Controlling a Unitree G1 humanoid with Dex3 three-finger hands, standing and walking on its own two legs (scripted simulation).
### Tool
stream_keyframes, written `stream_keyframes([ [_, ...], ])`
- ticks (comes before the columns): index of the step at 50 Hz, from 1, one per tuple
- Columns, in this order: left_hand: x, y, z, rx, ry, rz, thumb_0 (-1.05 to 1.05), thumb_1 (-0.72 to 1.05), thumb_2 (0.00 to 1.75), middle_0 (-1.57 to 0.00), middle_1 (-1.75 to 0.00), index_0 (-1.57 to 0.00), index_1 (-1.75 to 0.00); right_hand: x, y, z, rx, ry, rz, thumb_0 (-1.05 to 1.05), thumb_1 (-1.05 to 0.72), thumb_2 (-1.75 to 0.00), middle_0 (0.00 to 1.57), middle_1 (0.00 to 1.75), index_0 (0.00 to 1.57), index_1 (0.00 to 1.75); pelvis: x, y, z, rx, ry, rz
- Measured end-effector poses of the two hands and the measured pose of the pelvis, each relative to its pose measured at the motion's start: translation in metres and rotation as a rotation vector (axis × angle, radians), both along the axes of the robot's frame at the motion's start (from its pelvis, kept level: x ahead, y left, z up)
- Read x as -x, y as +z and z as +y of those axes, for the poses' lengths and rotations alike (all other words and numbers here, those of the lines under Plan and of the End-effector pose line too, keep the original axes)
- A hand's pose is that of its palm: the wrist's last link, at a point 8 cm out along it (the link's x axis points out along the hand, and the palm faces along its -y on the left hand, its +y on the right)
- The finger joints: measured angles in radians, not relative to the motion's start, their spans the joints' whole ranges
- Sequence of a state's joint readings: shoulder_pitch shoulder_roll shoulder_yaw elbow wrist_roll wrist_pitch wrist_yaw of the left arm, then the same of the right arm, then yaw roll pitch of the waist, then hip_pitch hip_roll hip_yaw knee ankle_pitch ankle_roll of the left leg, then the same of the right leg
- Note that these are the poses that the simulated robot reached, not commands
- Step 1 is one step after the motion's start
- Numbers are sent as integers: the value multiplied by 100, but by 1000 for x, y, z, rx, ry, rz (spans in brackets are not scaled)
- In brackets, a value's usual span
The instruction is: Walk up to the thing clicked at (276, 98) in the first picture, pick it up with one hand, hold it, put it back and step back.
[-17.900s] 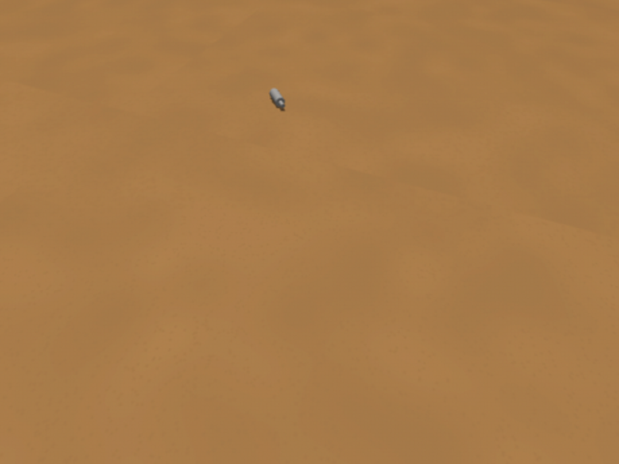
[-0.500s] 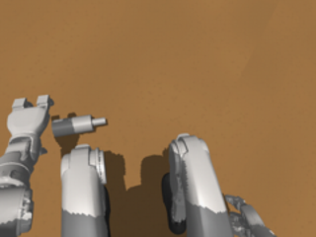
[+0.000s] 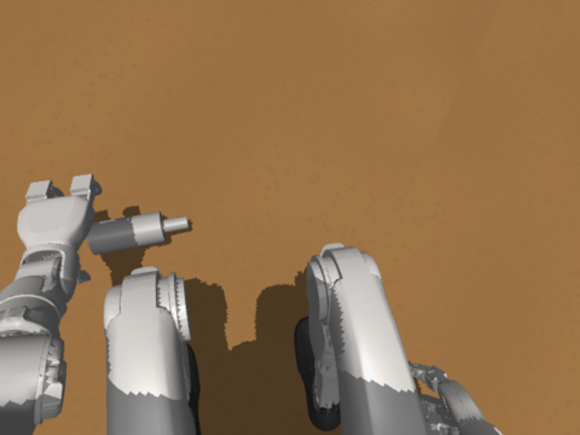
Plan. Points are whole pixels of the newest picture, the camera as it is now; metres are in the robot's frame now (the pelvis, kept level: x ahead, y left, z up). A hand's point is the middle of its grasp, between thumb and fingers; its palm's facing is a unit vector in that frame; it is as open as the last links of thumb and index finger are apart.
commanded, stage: rise first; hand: left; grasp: from above
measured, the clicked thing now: (141, 230) +0.43 +0.19 -0.30
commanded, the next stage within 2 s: approach in 1.26 s
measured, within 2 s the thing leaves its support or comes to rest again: neither
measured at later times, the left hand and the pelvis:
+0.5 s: hand (79, 243) +0.38 +0.26 -0.17, palm faces -0.43 -0.08 -0.90, open 13.7 cm; pelvis +0.00 +0.00 +0.01, yaw +0 degrees
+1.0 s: hand (81, 242) +0.39 +0.25 -0.18, palm faces -0.43 -0.08 -0.90, open 13.8 cm; pelvis +0.00 +0.00 +0.00, yaw +0 degrees
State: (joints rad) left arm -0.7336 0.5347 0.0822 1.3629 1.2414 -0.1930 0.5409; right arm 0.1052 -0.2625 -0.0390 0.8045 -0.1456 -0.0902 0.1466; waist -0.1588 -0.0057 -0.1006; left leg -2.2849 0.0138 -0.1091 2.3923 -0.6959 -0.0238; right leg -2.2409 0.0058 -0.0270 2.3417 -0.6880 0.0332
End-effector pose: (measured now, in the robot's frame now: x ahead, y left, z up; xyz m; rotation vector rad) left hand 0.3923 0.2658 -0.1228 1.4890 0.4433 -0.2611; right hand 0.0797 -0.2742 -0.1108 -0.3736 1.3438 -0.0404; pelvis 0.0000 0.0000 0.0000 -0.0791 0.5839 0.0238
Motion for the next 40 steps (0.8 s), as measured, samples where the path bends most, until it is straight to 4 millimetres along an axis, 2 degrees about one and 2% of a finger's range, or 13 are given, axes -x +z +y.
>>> stream_keyframes([
  [10,1,2,-7,1,-1,-8,0,-51,101,-13,-98,-12,-100,2,3,-2,-5,-5,-2,1,-91,-90,20,30,20,30,0,3,0,-2,-1,4],
  [40,2,4,-9,-3,-2,-6,0,-49,98,-14,-100,-14,-101,0,4,-2,-12,8,-9,1,-92,-90,20,30,20,30,1,4,-1,-1,1,1],
])
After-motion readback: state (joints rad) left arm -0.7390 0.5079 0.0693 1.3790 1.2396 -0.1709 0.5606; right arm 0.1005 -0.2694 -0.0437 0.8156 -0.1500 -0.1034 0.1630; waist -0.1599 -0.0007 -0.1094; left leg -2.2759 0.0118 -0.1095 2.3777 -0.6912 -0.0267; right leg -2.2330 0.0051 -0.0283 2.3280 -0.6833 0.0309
